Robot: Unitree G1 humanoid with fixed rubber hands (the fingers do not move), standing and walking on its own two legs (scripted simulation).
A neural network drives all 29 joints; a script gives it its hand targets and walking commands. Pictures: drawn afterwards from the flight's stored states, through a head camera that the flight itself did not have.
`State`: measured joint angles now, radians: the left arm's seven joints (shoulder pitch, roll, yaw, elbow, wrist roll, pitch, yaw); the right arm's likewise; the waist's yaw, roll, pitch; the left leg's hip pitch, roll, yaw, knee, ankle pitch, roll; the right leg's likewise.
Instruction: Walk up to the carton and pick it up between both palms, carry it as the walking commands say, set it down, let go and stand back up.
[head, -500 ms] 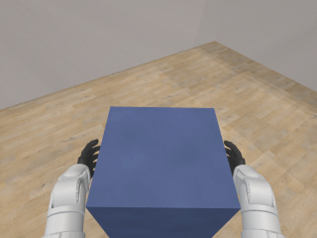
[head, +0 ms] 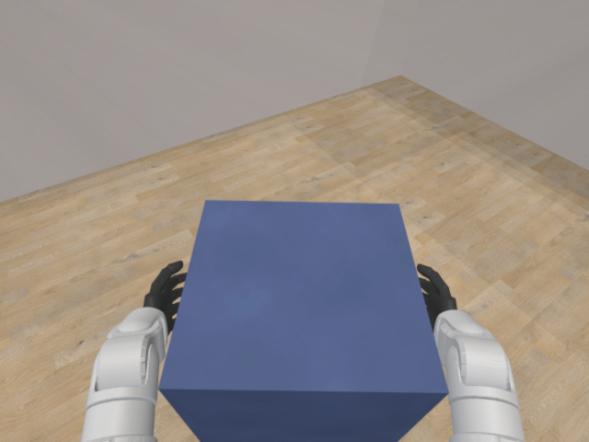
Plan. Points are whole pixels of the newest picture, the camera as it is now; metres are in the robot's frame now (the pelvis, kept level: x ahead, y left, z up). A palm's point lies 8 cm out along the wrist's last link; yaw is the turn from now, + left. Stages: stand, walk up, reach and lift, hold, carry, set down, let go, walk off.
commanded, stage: hold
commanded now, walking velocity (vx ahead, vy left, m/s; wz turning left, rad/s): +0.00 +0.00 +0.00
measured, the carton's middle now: (299, 330) +0.29 +0.00 -0.03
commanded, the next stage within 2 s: carry in 0.16 s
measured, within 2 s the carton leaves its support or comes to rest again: neither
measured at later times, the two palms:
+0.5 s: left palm (119, 312) +0.26 +0.24 +0.05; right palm (405, 310) +0.28 -0.14 +0.05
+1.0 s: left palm (86, 325) +0.23 +0.27 +0.07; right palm (396, 354) +0.22 -0.11 +0.05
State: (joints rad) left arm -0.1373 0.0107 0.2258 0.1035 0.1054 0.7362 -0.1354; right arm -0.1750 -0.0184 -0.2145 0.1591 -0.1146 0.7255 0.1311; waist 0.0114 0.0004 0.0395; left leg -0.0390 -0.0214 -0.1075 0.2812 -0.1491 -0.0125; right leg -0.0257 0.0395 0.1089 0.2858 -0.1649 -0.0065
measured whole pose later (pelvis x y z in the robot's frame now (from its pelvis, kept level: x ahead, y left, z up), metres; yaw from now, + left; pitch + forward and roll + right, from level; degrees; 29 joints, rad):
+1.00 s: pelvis -0.04 +0.09 -0.02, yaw -1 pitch +6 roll +0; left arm -0.13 -0.01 0.22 -0.27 -0.02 1.15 -0.02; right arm -0.13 -0.01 -0.23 -0.30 0.01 1.18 -0.01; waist -0.01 0.05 -0.15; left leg -0.43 -0.12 0.07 0.51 -0.18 0.11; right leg -0.30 -0.02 -0.13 0.54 -0.33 -0.03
